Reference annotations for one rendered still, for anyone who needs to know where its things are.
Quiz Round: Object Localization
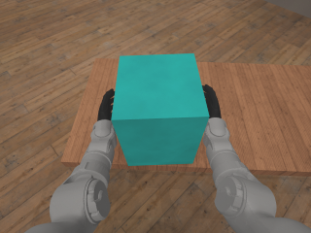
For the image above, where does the right robot upper arm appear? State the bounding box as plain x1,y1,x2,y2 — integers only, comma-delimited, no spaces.
214,175,311,233

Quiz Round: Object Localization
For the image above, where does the robot right hand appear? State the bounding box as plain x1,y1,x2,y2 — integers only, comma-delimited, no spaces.
202,84,222,118

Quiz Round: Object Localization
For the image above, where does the carton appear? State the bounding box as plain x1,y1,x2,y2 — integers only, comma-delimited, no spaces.
111,53,210,166

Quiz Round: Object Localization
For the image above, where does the robot left hand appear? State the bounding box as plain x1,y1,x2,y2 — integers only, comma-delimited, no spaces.
97,89,115,121

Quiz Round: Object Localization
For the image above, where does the table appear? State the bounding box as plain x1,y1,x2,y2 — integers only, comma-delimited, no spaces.
60,58,311,177

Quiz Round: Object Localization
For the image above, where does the right robot forearm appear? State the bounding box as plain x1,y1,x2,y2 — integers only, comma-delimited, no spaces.
202,117,277,205

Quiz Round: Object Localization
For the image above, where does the left robot forearm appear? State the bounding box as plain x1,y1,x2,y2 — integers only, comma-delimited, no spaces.
50,119,118,219

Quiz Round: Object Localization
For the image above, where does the left robot upper arm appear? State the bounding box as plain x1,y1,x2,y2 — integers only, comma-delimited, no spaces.
24,178,111,233

